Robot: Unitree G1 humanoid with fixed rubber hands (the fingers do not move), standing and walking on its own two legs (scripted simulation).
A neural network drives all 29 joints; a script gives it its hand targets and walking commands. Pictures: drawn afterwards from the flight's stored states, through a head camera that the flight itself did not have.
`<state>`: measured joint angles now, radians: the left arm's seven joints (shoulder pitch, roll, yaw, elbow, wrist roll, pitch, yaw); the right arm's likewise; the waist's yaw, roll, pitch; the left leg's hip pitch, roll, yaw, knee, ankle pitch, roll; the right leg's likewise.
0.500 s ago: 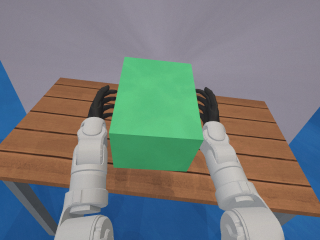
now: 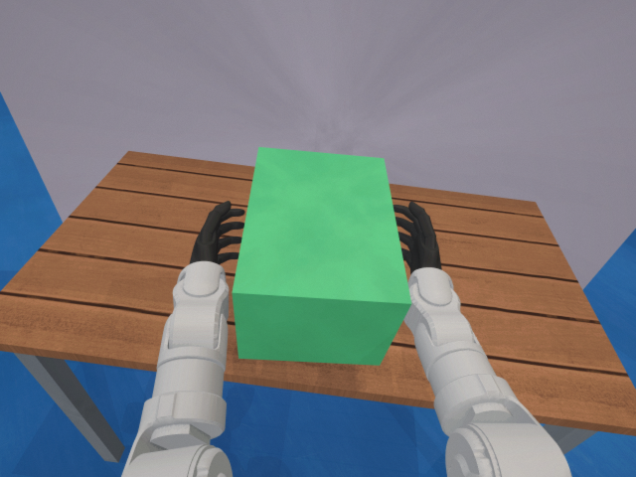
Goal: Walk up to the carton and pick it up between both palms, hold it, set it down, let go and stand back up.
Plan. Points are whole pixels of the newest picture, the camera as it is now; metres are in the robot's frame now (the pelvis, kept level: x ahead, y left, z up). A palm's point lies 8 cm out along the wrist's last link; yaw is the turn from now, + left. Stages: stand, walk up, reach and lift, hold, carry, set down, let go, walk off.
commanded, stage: set down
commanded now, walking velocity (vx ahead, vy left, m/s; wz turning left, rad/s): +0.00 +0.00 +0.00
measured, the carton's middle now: (316, 251) +0.41 +0.01 +0.10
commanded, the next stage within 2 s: none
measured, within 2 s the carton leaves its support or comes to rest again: neither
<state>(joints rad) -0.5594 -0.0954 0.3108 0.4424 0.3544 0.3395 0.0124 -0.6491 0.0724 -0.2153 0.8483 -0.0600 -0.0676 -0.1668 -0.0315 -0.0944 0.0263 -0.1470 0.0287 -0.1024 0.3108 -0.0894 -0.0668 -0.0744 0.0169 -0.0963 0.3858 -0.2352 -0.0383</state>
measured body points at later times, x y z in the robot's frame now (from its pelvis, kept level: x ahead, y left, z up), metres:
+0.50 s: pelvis +0.02 -0.01 +0.00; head +0.03 +0.01 +0.45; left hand +0.41 +0.13 +0.09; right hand +0.41 -0.15 +0.09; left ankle +0.06 +0.16 -0.74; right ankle -0.01 -0.08 -0.74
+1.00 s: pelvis +0.03 -0.01 +0.00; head +0.07 +0.01 +0.45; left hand +0.42 +0.13 +0.05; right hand +0.43 -0.15 +0.06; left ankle +0.06 +0.16 -0.74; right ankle -0.01 -0.08 -0.74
